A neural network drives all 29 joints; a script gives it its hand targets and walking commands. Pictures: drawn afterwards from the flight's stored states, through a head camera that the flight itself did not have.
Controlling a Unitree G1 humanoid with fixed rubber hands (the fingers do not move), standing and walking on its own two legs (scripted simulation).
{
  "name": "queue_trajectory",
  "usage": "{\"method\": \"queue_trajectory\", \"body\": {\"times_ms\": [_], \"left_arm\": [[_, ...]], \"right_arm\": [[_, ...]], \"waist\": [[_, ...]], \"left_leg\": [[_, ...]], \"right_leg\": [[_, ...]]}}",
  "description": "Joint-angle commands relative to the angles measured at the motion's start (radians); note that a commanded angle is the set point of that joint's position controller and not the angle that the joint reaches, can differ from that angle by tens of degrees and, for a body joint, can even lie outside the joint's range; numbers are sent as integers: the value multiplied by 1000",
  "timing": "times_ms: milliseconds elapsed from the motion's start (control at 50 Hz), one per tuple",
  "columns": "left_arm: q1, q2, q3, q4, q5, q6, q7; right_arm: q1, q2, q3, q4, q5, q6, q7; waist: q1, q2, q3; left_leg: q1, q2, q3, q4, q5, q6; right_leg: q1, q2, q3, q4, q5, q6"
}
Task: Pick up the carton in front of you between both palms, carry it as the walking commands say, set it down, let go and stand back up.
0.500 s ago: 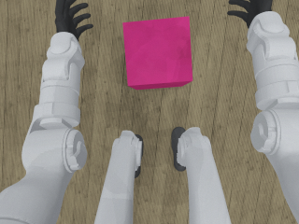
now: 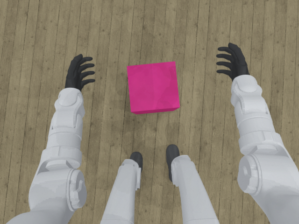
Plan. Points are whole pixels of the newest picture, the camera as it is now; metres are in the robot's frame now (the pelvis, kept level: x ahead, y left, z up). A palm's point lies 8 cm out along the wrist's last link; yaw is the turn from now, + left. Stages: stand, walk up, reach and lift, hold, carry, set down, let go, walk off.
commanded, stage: let go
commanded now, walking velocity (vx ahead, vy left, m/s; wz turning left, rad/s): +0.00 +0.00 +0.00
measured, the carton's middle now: (153, 91) +0.49 +0.00 -0.55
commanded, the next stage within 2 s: stand in 1.10 s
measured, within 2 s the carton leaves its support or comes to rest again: neither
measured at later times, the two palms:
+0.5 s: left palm (28, 160) +0.27 +0.24 +0.00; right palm (275, 146) +0.28 -0.22 +0.00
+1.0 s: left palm (19, 190) +0.23 +0.24 +0.03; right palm (296, 189) +0.22 -0.23 +0.03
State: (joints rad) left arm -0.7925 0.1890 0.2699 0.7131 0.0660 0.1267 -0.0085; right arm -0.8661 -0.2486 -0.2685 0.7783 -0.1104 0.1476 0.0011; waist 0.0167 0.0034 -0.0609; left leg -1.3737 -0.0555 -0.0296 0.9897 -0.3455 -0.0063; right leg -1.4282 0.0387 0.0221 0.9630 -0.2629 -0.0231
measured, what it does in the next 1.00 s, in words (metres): rises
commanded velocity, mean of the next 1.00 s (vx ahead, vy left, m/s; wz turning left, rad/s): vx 0.00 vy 0.00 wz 0.00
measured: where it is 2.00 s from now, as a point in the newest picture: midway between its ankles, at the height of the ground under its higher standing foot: (154, 173)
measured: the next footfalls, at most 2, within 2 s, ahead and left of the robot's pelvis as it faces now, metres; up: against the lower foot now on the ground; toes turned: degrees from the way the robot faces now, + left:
none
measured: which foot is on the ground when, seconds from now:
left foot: down 0.00-1.00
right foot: down 0.00-1.00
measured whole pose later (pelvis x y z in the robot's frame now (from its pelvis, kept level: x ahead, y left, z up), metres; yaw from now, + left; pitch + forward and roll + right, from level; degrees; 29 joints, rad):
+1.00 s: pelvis +0.06 +0.01 +0.10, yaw -1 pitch -6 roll +0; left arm 0.20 0.20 0.04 0.43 0.02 0.14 -0.08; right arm 0.22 -0.22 -0.05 0.41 -0.01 0.15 0.07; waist 0.00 0.01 0.13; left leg -0.05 -0.03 -0.05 0.46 -0.31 0.02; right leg -0.10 0.05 0.03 0.45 -0.24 -0.02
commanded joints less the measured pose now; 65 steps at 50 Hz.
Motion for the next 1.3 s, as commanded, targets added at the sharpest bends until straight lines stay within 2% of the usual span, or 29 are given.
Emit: {"method": "queue_trajectory", "body": {"times_ms": [0, 60, 140, 340, 520, 620, 720, 780, 1020, 1040, 1060, 1080, 1100, 1120, 1160, 1200, 1240, 1280], "left_arm": [[4, 125, -14, -165, 0, -35, -19], [113, 112, -41, -191, -20, -54, -32], [282, 92, -68, -185, -43, -83, -43], [671, 88, -134, -238, -66, -150, -41], [928, 99, -191, -333, -85, -155, -47], [973, 106, -209, -360, -86, -119, -59], [974, 109, -209, -375, -72, -61, -66], [962, 112, -203, -376, -60, -32, -66], [958, 112, -194, -383, -47, 4, -68], [924, 131, -195, -440, -29, 58, -39], [944, 123, -202, -427, -37, 73, -27], [944, 121, -205, -428, -40, 80, -21], [1062, 187, -206, -224, -27, -64, 12], [1055, 197, -206, -217, -11, -114, 27], [1009, 169, -214, -189, -14, -171, 30], [1006, 155, -222, -151, -27, -203, 19], [1024, 160, -229, -115, -27, -220, 15], [1052, 174, -233, -85, -29, -223, 18]], "right_arm": [[-24, -86, 8, -194, 12, -36, -5], [91, -74, 30, -235, 37, -61, 5], [271, -54, 54, -231, 55, -94, 19], [683, -39, 114, -267, 87, -167, 28], [976, -48, 166, -372, 106, -177, 39], [1043, -54, 190, -418, 110, -138, 49], [1047, -63, 199, -449, 111, -76, 66], [1042, -64, 198, -454, 110, -44, 72], [1050, -59, 193, -470, 97, -7, 67], [1109, -60, 191, -411, 111, -41, 51], [1094, -64, 198, -428, 117, -49, 42], [1082, -66, 202, -436, 118, -51, 38], [1106, -100, 197, -294, 46, -109, -1], [1140, -125, 190, -302, 36, -136, -19], [1144, -115, 195, -250, 44, -179, -17], [1127, -98, 205, -222, 64, -214, -12], [1123, -98, 213, -203, 72, -231, -12], [1147, -109, 213, -182, 80, -232, -16]], "waist": [[9, -41, -935], [9, -36, -836], [6, -33, -727], [0, 1, -502], [-6, 9, -223], [-16, -3, -44], [-14, 10, 88], [-10, 21, 134], [-14, -1, 128], [-27, 43, 63], [-23, 12, 89], [-19, 7, 92], [-4, -92, 119], [-25, -112, 182], [-38, -61, 139], [-24, 1, 15], [-18, 9, -44], [-18, 15, -60]], "left_leg": [[356, -10, 38, -137, 314, -26], [443, 1, 18, -184, 335, -22], [548, 12, -2, -238, 368, -20], [830, 31, -34, -378, 465, -21], [1083, 39, -27, -553, 429, -22], [1112, 42, -21, -628, 299, -13], [1101, 47, -10, -664, 154, -4], [1092, 51, -2, -669, 110, 2], [1161, 42, 1, -634, 200, 6], [1171, 18, 8, -595, 194, -8], [1158, 22, -1, -589, 189, -5], [1144, 21, -3, -585, 177, -4], [1148, 112, -42, -593, -107, -19], [1160, 122, -69, -586, -125, -17], [1139, 143, -96, -579, -79, -1], [1135, 150, -111, -575, 29, 9], [1137, 152, -113, -559, 141, 7], [1149, 148, -104, -538, 232, 4]], "right_leg": [[921, -10, 40, -60, 459, 30], [923, -13, 40, -111, 445, 25], [947, -17, 42, -166, 448, 20], [1081, -24, 48, -317, 442, 19], [1277, -11, 18, -491, 350, 27], [1363, -10, 7, -552, 258, 33], [1412, -10, -6, -562, 153, 34], [1441, -10, -7, -556, 128, 33], [1475, -13, 8, -553, 211, 31], [1512, -15, 11, -528, 261, 27], [1490, -13, 13, -520, 273, 28], [1489, -14, 15, -519, 266, 27], [1172, -126, 90, -639, -179, 46], [1077, -133, 147, -676, -307, 46], [1062, -128, 169, -645, -210, 28], [1178, -114, 156, -571, 8, 9], [1229, -121, 160, -516, 189, -2], [1229, -120, 157, -485, 294, -6]]}}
